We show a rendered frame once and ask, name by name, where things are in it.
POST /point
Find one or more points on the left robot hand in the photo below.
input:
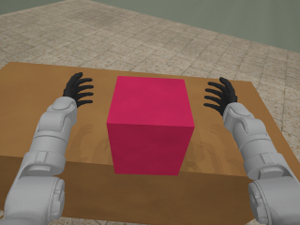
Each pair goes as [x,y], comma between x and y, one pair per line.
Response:
[72,89]

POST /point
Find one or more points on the carton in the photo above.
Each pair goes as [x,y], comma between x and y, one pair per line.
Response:
[149,125]

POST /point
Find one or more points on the right robot upper arm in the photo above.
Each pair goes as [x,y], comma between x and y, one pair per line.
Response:
[275,201]

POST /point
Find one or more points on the robot right forearm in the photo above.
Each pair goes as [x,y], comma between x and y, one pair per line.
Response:
[261,158]

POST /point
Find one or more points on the left robot upper arm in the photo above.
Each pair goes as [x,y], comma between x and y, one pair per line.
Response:
[35,200]

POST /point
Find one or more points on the right robot hand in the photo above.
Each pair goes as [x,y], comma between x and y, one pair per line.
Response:
[227,95]

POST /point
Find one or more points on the pedestal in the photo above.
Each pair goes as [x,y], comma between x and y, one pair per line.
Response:
[211,187]

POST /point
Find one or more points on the robot left forearm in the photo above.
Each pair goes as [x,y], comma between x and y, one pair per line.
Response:
[46,156]

